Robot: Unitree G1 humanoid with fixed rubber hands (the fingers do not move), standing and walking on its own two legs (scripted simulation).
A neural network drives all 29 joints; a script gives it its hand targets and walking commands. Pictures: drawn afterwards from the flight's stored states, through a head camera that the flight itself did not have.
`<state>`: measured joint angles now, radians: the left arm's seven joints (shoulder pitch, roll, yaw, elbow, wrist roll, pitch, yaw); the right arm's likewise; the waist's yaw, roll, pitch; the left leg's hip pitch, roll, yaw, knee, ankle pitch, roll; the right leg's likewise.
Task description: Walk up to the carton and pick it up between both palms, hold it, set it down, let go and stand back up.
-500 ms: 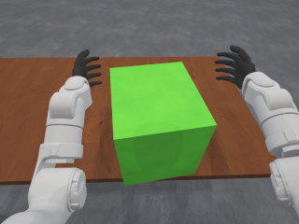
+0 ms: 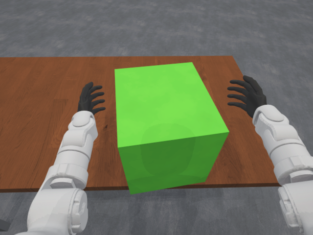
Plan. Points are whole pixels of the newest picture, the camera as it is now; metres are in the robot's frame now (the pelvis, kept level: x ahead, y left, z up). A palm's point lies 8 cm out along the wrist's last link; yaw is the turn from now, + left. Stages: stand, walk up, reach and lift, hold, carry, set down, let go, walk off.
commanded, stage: reach and lift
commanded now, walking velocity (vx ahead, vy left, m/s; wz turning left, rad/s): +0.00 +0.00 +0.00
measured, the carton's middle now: (161, 127) +0.41 +0.03 +0.04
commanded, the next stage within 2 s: none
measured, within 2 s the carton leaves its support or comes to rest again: neither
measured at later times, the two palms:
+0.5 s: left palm (100, 118) +0.40 +0.19 +0.09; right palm (234, 108) +0.44 -0.16 +0.11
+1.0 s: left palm (105, 114) +0.40 +0.18 +0.10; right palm (227, 107) +0.43 -0.14 +0.12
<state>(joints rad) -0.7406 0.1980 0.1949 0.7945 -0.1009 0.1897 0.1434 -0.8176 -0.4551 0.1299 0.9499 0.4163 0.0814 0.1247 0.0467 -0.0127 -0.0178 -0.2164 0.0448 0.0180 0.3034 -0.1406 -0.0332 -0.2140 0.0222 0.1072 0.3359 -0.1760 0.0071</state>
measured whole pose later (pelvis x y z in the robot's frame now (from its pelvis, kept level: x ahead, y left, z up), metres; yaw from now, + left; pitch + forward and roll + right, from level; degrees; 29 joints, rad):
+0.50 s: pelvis +0.01 +0.00 +0.00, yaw +0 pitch +7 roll +0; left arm -0.62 0.07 0.19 0.71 -0.02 0.03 0.13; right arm -0.78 -0.32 0.13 0.96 0.41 -0.05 0.09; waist 0.05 -0.01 -0.07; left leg -0.27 0.05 0.02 0.31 -0.15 -0.03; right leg -0.25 0.02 0.11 0.30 -0.17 0.01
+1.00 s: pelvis +0.00 +0.00 +0.00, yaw +0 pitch +6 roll +0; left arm -0.69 0.03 0.19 0.74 0.04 0.07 0.19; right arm -0.81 -0.24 0.05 0.96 0.33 -0.02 0.01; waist 0.05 -0.01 -0.07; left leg -0.28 0.05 0.02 0.31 -0.14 -0.03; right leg -0.25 0.02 0.11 0.30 -0.15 0.01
